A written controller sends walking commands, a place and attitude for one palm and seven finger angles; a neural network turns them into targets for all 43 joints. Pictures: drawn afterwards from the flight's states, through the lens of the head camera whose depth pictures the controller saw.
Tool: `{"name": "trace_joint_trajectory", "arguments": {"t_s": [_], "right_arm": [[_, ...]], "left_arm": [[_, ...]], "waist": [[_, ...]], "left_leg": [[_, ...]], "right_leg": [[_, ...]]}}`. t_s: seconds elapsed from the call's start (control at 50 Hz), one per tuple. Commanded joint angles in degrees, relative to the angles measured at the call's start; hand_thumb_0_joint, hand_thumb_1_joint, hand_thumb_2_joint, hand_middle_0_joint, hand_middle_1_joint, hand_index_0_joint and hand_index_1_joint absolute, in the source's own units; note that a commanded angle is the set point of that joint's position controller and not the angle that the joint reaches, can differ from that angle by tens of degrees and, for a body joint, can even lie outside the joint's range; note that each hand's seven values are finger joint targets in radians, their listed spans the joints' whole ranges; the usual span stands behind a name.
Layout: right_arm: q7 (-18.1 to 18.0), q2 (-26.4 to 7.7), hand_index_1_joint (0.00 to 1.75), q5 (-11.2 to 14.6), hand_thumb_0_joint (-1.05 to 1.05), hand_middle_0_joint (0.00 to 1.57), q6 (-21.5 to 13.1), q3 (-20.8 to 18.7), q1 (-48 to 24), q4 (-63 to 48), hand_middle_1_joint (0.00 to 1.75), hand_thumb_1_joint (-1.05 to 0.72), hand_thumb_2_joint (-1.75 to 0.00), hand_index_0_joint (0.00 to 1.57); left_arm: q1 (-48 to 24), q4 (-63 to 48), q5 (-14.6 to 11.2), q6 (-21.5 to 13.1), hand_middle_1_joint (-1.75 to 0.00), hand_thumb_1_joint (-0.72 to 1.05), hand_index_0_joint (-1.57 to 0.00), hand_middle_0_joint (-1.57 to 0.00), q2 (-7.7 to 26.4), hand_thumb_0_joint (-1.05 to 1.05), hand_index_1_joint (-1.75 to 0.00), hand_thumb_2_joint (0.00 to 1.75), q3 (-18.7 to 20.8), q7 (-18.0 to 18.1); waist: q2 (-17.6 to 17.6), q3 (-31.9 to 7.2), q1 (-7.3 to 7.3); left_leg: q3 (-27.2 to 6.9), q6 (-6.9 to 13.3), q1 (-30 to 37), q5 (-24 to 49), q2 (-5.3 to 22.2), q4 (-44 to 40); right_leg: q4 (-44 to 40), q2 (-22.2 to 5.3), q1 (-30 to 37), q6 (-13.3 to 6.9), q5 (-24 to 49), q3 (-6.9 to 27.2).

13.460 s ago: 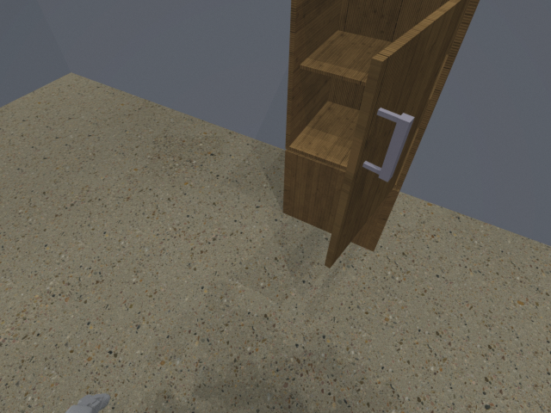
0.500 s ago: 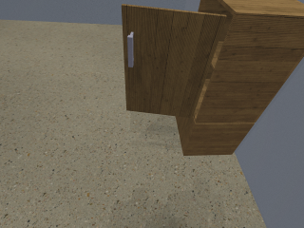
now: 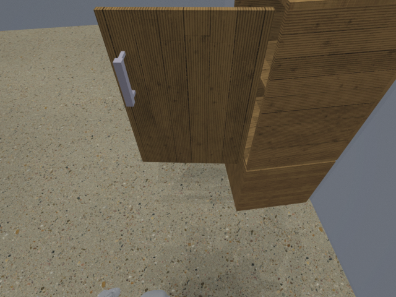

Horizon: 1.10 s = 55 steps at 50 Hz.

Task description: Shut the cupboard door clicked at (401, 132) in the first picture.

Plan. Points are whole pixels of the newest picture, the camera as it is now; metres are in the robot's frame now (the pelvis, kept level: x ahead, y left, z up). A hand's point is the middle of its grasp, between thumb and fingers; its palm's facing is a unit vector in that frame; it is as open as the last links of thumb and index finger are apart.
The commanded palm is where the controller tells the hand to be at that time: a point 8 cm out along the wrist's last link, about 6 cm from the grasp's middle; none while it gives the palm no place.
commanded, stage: take the last steps up to it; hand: left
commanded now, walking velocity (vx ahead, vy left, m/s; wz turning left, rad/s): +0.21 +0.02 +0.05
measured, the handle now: (126, 79) +0.63 +0.22 +0.09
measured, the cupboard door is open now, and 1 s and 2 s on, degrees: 81 81 81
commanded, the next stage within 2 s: come to a stop and stand still in 0.18 s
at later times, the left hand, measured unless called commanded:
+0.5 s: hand out of the picture +0.11 +0.20 -0.17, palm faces +0.09 -0.98 -0.17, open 7.4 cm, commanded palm none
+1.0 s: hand out of the picture +0.14 +0.18 -0.15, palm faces +0.09 -0.96 -0.26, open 7.4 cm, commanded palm none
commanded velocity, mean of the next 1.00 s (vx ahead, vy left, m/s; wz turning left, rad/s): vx -0.02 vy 0.03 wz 0.01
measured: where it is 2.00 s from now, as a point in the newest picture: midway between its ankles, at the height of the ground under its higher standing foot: outside the picture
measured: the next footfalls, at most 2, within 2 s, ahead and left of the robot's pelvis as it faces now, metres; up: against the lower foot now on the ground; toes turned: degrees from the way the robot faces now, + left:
left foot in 0.28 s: +0.19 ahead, +0.14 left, +0.00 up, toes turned +8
right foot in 0.66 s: +0.19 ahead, -0.12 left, +0.00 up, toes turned -5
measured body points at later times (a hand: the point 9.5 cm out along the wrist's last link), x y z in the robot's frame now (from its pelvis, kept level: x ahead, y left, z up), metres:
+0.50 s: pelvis +0.13 +0.03 +0.01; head +0.15 +0.05 +0.46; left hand +0.11 +0.25 -0.16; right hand +0.21 -0.20 -0.13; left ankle +0.15 +0.13 -0.73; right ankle +0.13 -0.10 -0.70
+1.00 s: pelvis +0.09 -0.01 +0.01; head +0.13 -0.03 +0.46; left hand +0.14 +0.23 -0.13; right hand +0.15 -0.25 -0.15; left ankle +0.05 +0.14 -0.69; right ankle +0.15 -0.11 -0.73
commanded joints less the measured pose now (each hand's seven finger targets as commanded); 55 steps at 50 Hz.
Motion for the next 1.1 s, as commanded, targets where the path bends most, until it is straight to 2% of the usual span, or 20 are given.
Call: {"name": "trace_joint_trajectory", "arguments": {"t_s": [0.0, 0.16, 0.22, 0.24, 0.26, 0.28, 0.34, 0.42, 0.52, 0.6, 0.62, 0.64, 0.66, 0.68, 0.72, 0.82, 0.94, 1.02, 1.04, 1.08], "right_arm": [[0.6, -0.9, 0.30, -0.6, 0.00, 0.20, 0.3, 0.0, 3.0, -3.8, 0.30, -0.90, -0.90, 0.20], [1.6, -2.9, 0.30, -0.2, 0.00, 0.20, -1.2, 0.2, -7.0, -8.1, 0.30, -0.90, -0.90, 0.20], [1.2, -4.4, 0.30, -0.2, 0.00, 0.20, -2.1, 0.2, -4.0, -6.6, 0.30, -0.90, -0.90, 0.20], [0.8, -7.5, 0.30, -0.3, 0.00, 0.20, -2.6, -0.3, -0.2, -5.6, 0.30, -0.90, -0.90, 0.20], [0.2, -12.2, 0.30, -0.8, 0.00, 0.20, -2.6, -1.2, 4.0, -5.2, 0.30, -0.90, -0.90, 0.20], [-0.3, -12.8, 0.30, -0.7, 0.00, 0.20, -2.0, -0.9, 4.0, -4.9, 0.30, -0.90, -0.90, 0.20], [-1.7, -8.2, 0.30, -0.2, 0.00, 0.20, -1.8, 1.4, -8.3, -7.1, 0.30, -0.90, -0.90, 0.20], [-2.3, -9.0, 0.30, 0.4, 0.00, 0.20, -0.8, 0.2, -10.8, -6.6, 0.30, -0.90, -0.90, 0.20], [-2.3, -11.0, 0.30, -0.3, 0.00, 0.20, 1.0, -1.8, -11.7, -7.4, 0.30, -0.90, -0.90, 0.20], [-1.5, -10.3, 0.30, 0.0, 0.00, 0.20, 1.7, -2.3, -13.1, -8.5, 0.30, -0.90, -0.90, 0.20], [-1.2, -7.5, 0.30, 0.4, 0.00, 0.20, 1.7, -2.0, -11.6, -8.5, 0.30, -0.90, -0.90, 0.20], [-0.6, -4.3, 0.30, 0.8, 0.00, 0.20, 1.9, -1.4, -10.6, -9.5, 0.30, -0.90, -0.90, 0.20], [-0.8, -4.5, 0.30, 0.8, 0.00, 0.20, 3.0, -1.3, -12.1, -9.7, 0.30, -0.90, -0.90, 0.20], [-0.9, -4.5, 0.30, 0.5, 0.00, 0.20, 3.7, -1.3, -12.2, -9.4, 0.30, -0.90, -0.90, 0.20], [-0.8, -5.7, 0.30, 0.4, 0.00, 0.20, 3.8, -1.4, -10.6, -8.2, 0.30, -0.90, -0.90, 0.20], [0.0, -7.1, 0.30, 0.1, 0.00, 0.20, 3.9, -1.4, -11.0, -8.7, 0.30, -0.90, -0.90, 0.20], [0.5, -5.6, 0.30, 0.3, 0.00, 0.20, 2.7, -0.5, -10.6, -9.5, 0.30, -0.90, -0.90, 0.20], [0.1, -4.0, 0.30, 0.3, 0.00, 0.20, 1.5, 0.3, -3.0, -6.4, 0.30, -0.90, -0.90, 0.20], [-0.1, -4.3, 0.30, 0.3, 0.00, 0.20, 1.1, 0.5, -0.3, -5.3, 0.30, -0.90, -0.90, 0.20], [-0.6, -8.7, 0.30, -0.6, 0.00, 0.20, 0.4, 0.1, 0.1, -5.3, 0.30, -0.90, -0.90, 0.20]], "left_arm": [[5.9, 0.0, 0.5, -0.4, -0.30, 0.90, -0.20, -0.20, 6.1, 0.00, -0.30, 0.90, 0.9, 0.6], [9.8, 2.0, 0.6, -0.3, -0.30, 0.90, -0.20, -0.20, 9.3, 0.00, -0.30, 0.90, 1.4, 0.0], [10.6, 2.7, 0.2, 0.5, -0.30, 0.90, -0.20, -0.20, 8.5, 0.00, -0.30, 0.90, 1.2, 0.0], [11.4, 2.5, 0.1, 0.9, -0.30, 0.90, -0.20, -0.20, 6.5, 0.00, -0.30, 0.90, 0.8, -0.1], [12.3, 1.5, -0.2, 0.9, -0.30, 0.90, -0.20, -0.20, 3.6, 0.00, -0.30, 0.90, 0.3, -0.2], [11.0, 0.7, 0.0, 1.0, -0.30, 0.90, -0.20, -0.20, 3.9, 0.00, -0.30, 0.90, -0.2, 0.2], [12.0, 3.7, -0.3, 2.2, -0.30, 0.90, -0.20, -0.20, 2.9, 0.00, -0.30, 0.90, -0.8, 0.7], [13.8, 4.3, -0.2, 4.3, -0.30, 0.90, -0.20, -0.20, 3.9, 0.00, -0.30, 0.90, -0.5, 1.2], [11.7, 0.8, 0.4, 5.6, -0.30, 0.90, -0.20, -0.20, 4.7, 0.00, -0.30, 0.90, 0.6, 1.3], [14.4, 0.3, 0.5, 4.5, -0.30, 0.90, -0.20, -0.20, 5.4, 0.00, -0.30, 0.90, 0.9, 1.3], [14.1, 0.0, 1.0, 3.6, -0.30, 0.90, -0.20, -0.20, 8.5, 0.00, -0.30, 0.90, 1.1, 1.6], [12.1, -0.4, 1.1, 3.1, -0.30, 0.90, -0.20, -0.20, 12.3, 0.00, -0.30, 0.90, 1.4, 1.6], [12.5, -1.0, 0.7, 3.1, -0.30, 0.90, -0.20, -0.20, 12.9, 0.00, -0.30, 0.90, 1.2, 1.5], [10.7, -0.8, 0.7, 2.9, -0.30, 0.90, -0.20, -0.20, 12.8, 0.00, -0.30, 0.90, 1.4, 1.7], [6.8, -1.6, 0.6, 3.1, -0.30, 0.90, -0.20, -0.20, 10.8, 0.00, -0.30, 0.90, 1.1, 2.0], [8.6, -2.1, 0.6, 3.2, -0.30, 0.90, -0.20, -0.20, 12.0, 0.00, -0.30, 0.90, 2.0, 2.3], [8.9, -2.3, 1.2, 3.6, -0.30, 0.90, -0.20, -0.20, 13.3, 0.00, -0.30, 0.90, 2.7, 1.8], [5.6, -1.6, 0.5, 3.9, -0.30, 0.90, -0.20, -0.20, 11.9, 0.00, -0.30, 0.90, 2.2, 1.4], [4.5, -1.5, 0.2, 4.1, -0.30, 0.90, -0.20, -0.20, 10.5, 0.00, -0.30, 0.90, 1.8, 1.4], [5.0, -2.1, -0.4, 4.4, -0.30, 0.90, -0.20, -0.20, 5.6, 0.00, -0.30, 0.90, 0.6, 0.8]], "waist": [[-7.9, -1.7, 0.33], [-7.6, -0.5, 2.35], [-3.2, -1.4, 0.68], [4.5, -3.0, -0.75], [14.6, -4.6, -1.77], [14.6, -5.8, -1.77], [6.4, -3.0, 2.78], [4.0, -6.2, 3.01], [7.0, -4.8, 2.55], [6.0, -7.5, 4.39], [-3.9, -7.8, 4.04], [-13.2, -6.5, 2.95], [-10.2, -7.2, 4.72], [-13.2, -7.0, 3.96], [-10.3, -5.2, 2.77], [-9.9, -6.3, 4.97], [-12.3, -6.4, 6.19], [-12.1, -6.9, 2.78], [-10.2, -6.3, 1.38], [5.5, -1.7, 1.46]], "left_leg": [[0.4, -1.7, -2.7, 4.2, 3.1, -8.9], [3.2, -1.4, 2.1, 7.6, 0.3, -30.7], [4.7, -1.6, 15.4, 12.1, -1.5, -41.6], [-1.8, 0.0, 21.6, 12.8, 3.2, -46.0], [-15.7, 5.5, 26.1, 18.1, 14.5, -51.0], [-20.7, 8.9, 23.9, 22.6, 18.9, -54.7], [-10.3, 9.4, 12.9, 42.1, 15.1, -52.9], [-4.7, 8.6, 15.7, 51.7, 13.2, -50.1], [-5.3, 9.3, 13.3, 47.1, 14.3, -48.2], [-2.2, 4.5, 10.7, 32.8, 8.9, -41.6], [1.2, 0.9, 7.4, 21.0, 3.0, -34.9], [4.2, -2.0, 1.8, -1.1, -3.3, -30.1], [0.0, -2.0, 3.2, -10.7, -4.0, -22.5], [-2.7, -1.9, 1.9, -11.6, -3.7, -17.2], [-4.0, -2.2, -1.0, -7.0, -3.3, -11.2], [-4.1, -3.6, -4.1, -2.8, -3.5, -10.5], [-1.0, -2.7, 1.7, -4.1, -4.2, -26.6], [1.7, -1.8, 15.5, 4.4, -5.4, -43.6], [0.7, -1.3, 20.2, 6.7, -4.6, -48.9], [-13.7, 2.7, 13.8, -6.5, 6.2, -58.2]], "right_leg": [[-21.8, -14.8, -2.4, -5.0, -0.7, 11.5], [-19.4, -14.6, 2.6, -5.8, -0.7, 11.5], [-11.7, -11.3, -1.4, -2.8, -2.2, 8.8], [-2.7, -7.6, -5.4, -0.6, -5.3, 6.3], [10.3, -1.3, -12.0, 2.4, -13.4, 0.8], [19.1, -0.1, -12.6, 3.1, -23.1, 3.6], [18.9, -4.5, -4.9, 4.4, -16.8, 9.4], [12.7, -3.3, -1.3, 5.5, -11.4, 7.6], [12.9, -2.0, -2.2, 4.7, -12.2, 7.2], [-4.2, -2.1, 6.7, 4.5, 4.7, 6.5], [-9.6, -7.5, 9.6, 3.0, 19.0, 14.0], [-11.1, -18.0, 9.7, -2.2, 31.8, 22.2], [-12.8, -21.5, 6.3, -6.9, 33.4, 23.7], [-13.1, -20.9, 4.7, -8.1, 31.4, 24.9], [-12.0, -18.4, 6.2, -8.1, 29.6, 21.7], [-12.8, -17.9, 10.9, -7.2, 21.5, 20.7], [-16.3, -15.8, 9.8, -6.6, 4.5, 22.1], [-16.9, -11.1, 2.1, -2.5, -9.8, 18.1], [-15.3, -9.2, -2.3, -0.5, -13.8, 17.0], [-5.9, -1.8, -6.3, 3.8, -12.2, 10.0]]}}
